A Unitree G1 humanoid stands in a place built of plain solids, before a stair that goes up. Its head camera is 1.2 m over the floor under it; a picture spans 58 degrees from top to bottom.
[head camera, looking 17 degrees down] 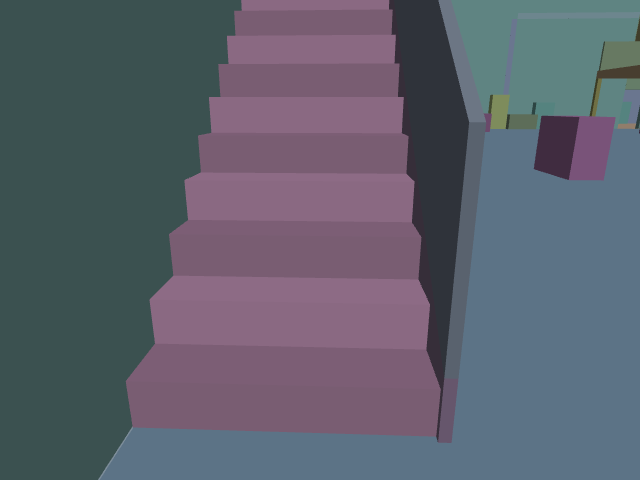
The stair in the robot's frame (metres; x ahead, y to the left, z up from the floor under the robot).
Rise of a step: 0.21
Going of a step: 0.27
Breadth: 1.18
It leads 2 degrees to the right of straight ahead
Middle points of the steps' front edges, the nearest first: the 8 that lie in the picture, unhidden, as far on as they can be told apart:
1.38 0.15 0.21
1.66 0.13 0.42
1.93 0.12 0.63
2.20 0.11 0.84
2.48 0.10 1.05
2.75 0.09 1.26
3.02 0.08 1.47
3.30 0.06 1.68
